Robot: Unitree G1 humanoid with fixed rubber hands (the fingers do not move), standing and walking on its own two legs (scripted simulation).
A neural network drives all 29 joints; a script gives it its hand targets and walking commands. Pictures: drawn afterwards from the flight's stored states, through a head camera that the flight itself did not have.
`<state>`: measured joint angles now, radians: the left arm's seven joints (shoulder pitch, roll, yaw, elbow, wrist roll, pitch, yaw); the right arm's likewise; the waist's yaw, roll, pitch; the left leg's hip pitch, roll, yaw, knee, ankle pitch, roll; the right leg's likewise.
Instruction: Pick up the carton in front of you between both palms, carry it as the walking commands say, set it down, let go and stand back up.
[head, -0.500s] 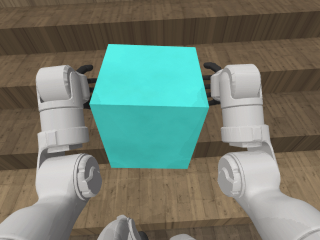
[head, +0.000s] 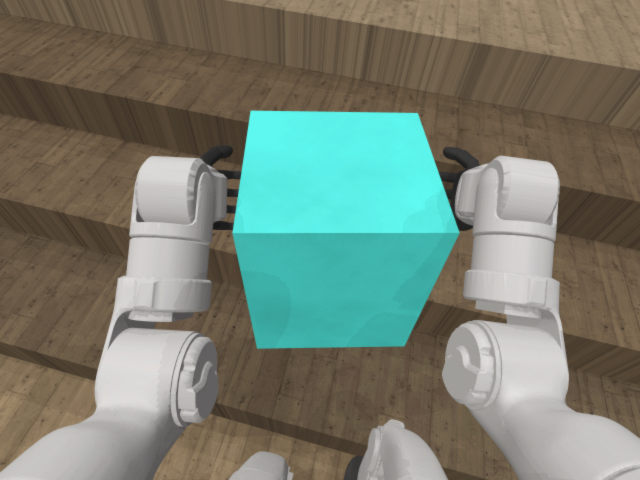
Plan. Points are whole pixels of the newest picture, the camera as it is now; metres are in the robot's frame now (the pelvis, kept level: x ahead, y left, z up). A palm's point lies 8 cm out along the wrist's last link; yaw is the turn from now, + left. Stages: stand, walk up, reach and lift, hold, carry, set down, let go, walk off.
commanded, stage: carry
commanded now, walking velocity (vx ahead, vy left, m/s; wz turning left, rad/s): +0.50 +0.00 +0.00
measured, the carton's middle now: (333, 237) +0.39 +0.05 +0.06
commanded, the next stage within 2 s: none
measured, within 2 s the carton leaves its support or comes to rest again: neither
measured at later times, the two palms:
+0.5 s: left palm out of the picture +0.72 +0.19 +0.32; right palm out of the picture +0.69 -0.10 +0.32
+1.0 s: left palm out of the picture +0.97 +0.20 +0.49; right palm out of the picture +0.99 -0.09 +0.50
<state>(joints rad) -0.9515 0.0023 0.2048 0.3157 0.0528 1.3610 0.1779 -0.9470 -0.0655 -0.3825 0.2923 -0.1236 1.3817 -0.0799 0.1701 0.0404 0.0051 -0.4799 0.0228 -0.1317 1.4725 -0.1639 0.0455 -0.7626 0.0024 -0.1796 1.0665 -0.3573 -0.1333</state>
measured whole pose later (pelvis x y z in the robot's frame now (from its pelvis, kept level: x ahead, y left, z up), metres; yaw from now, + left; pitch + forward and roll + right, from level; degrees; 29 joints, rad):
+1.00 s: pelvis +0.61 +0.01 +0.30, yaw +1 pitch +4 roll -4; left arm -1.04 0.03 0.22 0.42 0.08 1.39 0.18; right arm -0.97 -0.07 -0.34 0.35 -0.12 1.43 -0.10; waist 0.10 0.00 -0.11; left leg -0.14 0.21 0.11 0.58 -0.05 0.05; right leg -0.89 -0.01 -0.19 1.18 -0.36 -0.14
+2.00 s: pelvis +1.16 +0.11 +0.60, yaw +1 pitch +2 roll -3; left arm -1.02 0.01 0.27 0.23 0.11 1.41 0.19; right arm -1.00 -0.03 -0.32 0.26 -0.11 1.41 -0.18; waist -0.02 -0.05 -0.04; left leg -0.15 0.06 0.11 0.42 -0.31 0.06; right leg -1.32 -0.08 -0.09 1.99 -0.40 -0.13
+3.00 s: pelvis +1.75 +0.12 +0.76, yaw +0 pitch +5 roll -1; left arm -0.90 -0.02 0.29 0.38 0.14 1.37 0.24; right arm -0.93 0.07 -0.37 0.41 -0.17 1.32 -0.27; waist 0.01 -0.03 -0.05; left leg -0.17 0.02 0.12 0.28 -0.21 0.04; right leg -0.61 -0.08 -0.08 0.63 -0.13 0.01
